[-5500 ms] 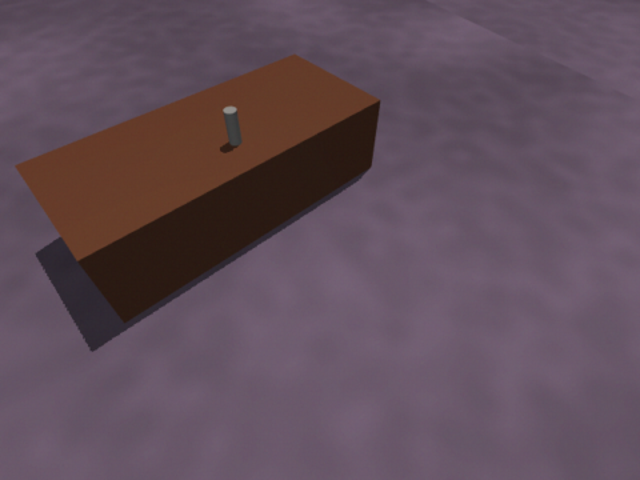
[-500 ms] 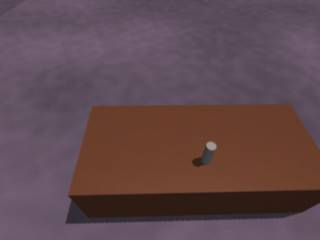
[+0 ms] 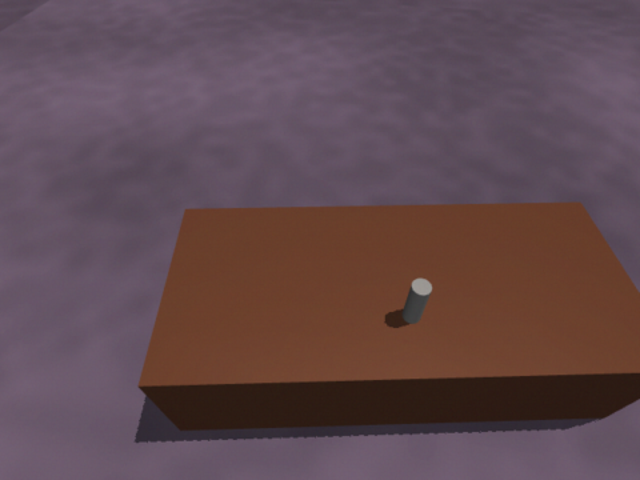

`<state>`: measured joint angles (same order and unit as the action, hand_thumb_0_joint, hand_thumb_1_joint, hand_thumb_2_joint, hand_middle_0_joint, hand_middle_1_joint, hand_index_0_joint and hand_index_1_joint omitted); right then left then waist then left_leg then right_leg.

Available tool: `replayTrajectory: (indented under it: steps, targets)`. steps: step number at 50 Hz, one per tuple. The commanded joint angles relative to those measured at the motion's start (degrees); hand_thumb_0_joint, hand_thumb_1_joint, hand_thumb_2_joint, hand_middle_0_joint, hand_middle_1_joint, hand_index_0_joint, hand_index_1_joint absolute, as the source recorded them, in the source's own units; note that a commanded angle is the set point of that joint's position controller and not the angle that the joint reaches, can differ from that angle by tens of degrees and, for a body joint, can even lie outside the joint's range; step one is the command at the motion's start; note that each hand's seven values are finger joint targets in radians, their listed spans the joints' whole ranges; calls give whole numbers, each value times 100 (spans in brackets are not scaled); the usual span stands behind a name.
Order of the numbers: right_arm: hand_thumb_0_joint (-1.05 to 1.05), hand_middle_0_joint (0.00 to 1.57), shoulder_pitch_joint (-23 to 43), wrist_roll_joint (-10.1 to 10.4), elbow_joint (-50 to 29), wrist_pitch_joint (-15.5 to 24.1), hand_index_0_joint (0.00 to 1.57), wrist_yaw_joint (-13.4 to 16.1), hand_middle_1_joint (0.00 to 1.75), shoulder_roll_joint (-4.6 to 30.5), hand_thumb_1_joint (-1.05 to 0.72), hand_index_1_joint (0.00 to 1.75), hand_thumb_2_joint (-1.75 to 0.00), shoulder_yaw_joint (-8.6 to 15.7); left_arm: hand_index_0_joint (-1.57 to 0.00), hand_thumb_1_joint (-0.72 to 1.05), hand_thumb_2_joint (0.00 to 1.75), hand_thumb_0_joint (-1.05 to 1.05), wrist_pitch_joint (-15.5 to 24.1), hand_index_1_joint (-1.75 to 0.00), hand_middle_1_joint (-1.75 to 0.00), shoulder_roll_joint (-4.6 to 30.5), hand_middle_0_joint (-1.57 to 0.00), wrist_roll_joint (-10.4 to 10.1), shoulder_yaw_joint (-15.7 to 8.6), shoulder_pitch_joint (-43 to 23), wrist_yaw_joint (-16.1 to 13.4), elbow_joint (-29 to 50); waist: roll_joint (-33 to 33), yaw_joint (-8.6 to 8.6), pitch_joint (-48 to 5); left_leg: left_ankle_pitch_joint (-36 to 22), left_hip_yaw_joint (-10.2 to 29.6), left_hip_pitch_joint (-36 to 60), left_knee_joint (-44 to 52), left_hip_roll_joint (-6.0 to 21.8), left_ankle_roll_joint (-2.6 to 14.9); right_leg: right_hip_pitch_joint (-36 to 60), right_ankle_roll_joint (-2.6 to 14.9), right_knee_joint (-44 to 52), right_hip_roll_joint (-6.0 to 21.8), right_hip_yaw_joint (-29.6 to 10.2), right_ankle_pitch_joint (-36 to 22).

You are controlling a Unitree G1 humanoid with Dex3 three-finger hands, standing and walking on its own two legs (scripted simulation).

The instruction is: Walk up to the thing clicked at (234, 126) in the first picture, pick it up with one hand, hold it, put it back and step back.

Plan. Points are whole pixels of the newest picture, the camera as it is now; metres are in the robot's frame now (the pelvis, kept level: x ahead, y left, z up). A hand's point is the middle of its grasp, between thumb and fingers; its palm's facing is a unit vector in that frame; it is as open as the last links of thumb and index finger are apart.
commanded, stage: stand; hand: right
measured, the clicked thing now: (416, 301) +0.56 -0.23 -0.36
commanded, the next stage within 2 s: go down in 1.86 s
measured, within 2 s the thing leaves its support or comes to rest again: neither
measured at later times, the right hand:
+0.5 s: hand out of the picture +0.07 -0.26 -0.16, palm faces -0.02 +0.94 -0.33, open 7.3 cm
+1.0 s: hand out of the picture +0.07 -0.26 -0.16, palm faces -0.03 +0.94 -0.33, open 7.3 cm
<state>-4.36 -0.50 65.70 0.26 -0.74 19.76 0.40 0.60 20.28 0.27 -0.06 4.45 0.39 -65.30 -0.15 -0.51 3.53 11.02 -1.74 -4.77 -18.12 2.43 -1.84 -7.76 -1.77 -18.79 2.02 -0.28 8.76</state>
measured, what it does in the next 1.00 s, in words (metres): stands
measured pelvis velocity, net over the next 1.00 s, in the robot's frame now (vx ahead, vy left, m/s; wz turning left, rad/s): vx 0.00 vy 0.00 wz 0.01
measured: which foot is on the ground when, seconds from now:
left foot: down 0.00-1.00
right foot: down 0.00-1.00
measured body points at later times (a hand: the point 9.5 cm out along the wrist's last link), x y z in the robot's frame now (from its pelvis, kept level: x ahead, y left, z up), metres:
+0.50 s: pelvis +0.00 +0.00 +0.00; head +0.00 -0.01 +0.45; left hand +0.07 +0.30 -0.13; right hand +0.07 -0.31 -0.13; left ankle -0.01 +0.14 -0.75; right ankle +0.02 -0.14 -0.75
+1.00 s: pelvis +0.00 +0.00 +0.00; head +0.01 +0.00 +0.45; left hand +0.07 +0.30 -0.13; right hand +0.07 -0.30 -0.13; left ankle -0.01 +0.14 -0.75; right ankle +0.02 -0.14 -0.75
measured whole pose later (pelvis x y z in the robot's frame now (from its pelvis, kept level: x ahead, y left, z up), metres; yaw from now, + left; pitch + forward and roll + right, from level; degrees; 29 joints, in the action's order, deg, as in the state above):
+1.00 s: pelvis +0.00 +0.00 +0.00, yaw +0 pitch -2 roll +0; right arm -6.3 -0.6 65.3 0.3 -0.7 20.1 0.1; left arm 0.5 20.3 0.4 -0.1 6.2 0.5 -65.2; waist 0.0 -0.3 3.0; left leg 11.2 -1.3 -5.0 -18.4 2.7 -2.1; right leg -7.8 -1.5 -18.9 1.8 0.2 9.1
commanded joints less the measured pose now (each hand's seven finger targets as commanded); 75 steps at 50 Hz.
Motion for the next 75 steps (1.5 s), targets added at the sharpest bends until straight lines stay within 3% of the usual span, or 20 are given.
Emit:
replayTrajectory:
  steps: [1, 9, 11, 13, 19, 30, 39, 42, 44, 51, 62, 69, 75]
  targets:
    - [0, 20, 190, -2, -291, 133, 20, 77, 30, 1248, -90, 30, -90, 210, -20, 90, 90, 0, 111, -30, -30, 1263, -20, -3, -217, -236, -70, 315, 6, 15, -529, -498, 398, -68, 358, 522, 213, 136, 223, 289, 568, -414, -606]
    - [0, 20, 158, -3, -283, 133, 20, 70, 30, 1233, -90, 30, -90, 211, -20, 90, 90, 0, 136, -30, -30, 1279, -20, -2, -206, -193, -78, 316, 76, 17, -507, -726, 420, -17, 318, 553, 214, 114, 227, 277, 580, -402, -796]
    - [0, 20, 168, -8, -290, 129, 20, 74, 30, 1253, -90, 30, -90, 214, -20, 90, 90, 0, 130, -30, -30, 1249, -20, -3, -204, -170, -79, 312, 9, 27, -529, -605, 390, -33, 296, 531, 219, 112, 224, 293, 584, -411, -755]
    - [0, 20, 140, -9, -275, 123, 20, 79, 30, 1247, -90, 30, -90, 210, -20, 90, 90, 0, 110, -30, -30, 1282, -20, 0, -220, -157, -73, 307, -21, 37, -444, -271, 412, -144, 377, 513, 214, 66, 229, 342, 560, -417, -365]
    - [0, 20, 118, -6, -288, 138, 20, 77, 30, 1280, -90, 30, -90, 213, -20, 90, 90, 0, 121, -30, -30, 1241, -20, 8, -202, -107, -67, 316, -75, 51, -481, -577, 437, -83, 334, 558, 217, 95, 241, 304, 587, -424, -609]
    - [0, 20, 25, -6, -309, 114, 20, 69, 30, 1262, -90, 30, -90, 218, -20, 90, 90, 0, 129, -30, -30, 1290, -20, 14, -213, -73, -69, 318, 72, 34, -378, -231, 452, -177, 333, 525, 239, -10, 227, 374, 545, -409, -162]
    - [0, 20, 8, -1, -347, 120, 20, 70, 30, 1274, -90, 30, -90, 216, -20, 90, 90, 0, 125, -30, -30, 1265, -20, 9, -218, -53, -67, 337, 14, 41, -530, -609, 445, -79, 266, 556, 235, 153, 270, 268, 581, -402, -647]
    - [0, 20, 44, 2, -350, 118, 20, 78, 30, 1281, -90, 30, -90, 210, -20, 90, 90, 0, 112, -30, -30, 1277, -20, 9, -222, -18, -65, 331, -32, 65, -452, -428, 471, -115, 321, 550, 225, 70, 260, 288, 540, -379, -374]
    - [0, 20, 14, 1, -360, 130, 20, 81, 30, 1243, -90, 30, -90, 190, -20, 90, 90, 0, 113, -30, -30, 1284, -20, 3, -218, -102, -63, 354, 28, 38, -487, -673, 456, -105, 291, 568, 220, 151, 285, 235, 577, -395, -692]
    - [0, 20, 13, 3, -364, 131, 20, 90, 30, 1285, -90, 30, -90, 191, -20, 90, 90, 0, 100, -30, -30, 1269, -20, 10, -225, -51, -62, 339, 37, 60, -470, -625, 458, -70, 324, 570, 213, 129, 269, 235, 552, -359, -589]
    - [0, 20, 10, 0, -404, 116, 20, 101, 30, 1273, -90, 30, -90, 190, -20, 90, 90, 0, 124, -30, -30, 1260, -20, 19, -222, -29, -79, 357, 20, 35, -557, -908, 413, -1, 220, 571, 228, 260, 250, 237, 602, -353, -1064]
    - [0, 20, 11, -6, -418, 124, 20, 103, 30, 1250, -90, 30, -90, 188, -20, 90, 90, 0, 104, -30, -30, 1279, -20, 12, -236, -68, -83, 367, 18, 35, -441, -799, 445, -52, 307, 567, 207, 146, 254, 246, 566, -328, -757]
    - [0, 20, -9, -13, -423, 123, 20, 105, 30, 1287, -90, 30, -90, 198, -20, 90, 90, 0, 112, -30, -30, 1242, -20, 14, -225, -46, -79, 377, -75, 48, -505, -843, 406, -80, 261, 552, 225, 246, 252, 263, 603, -349, -925]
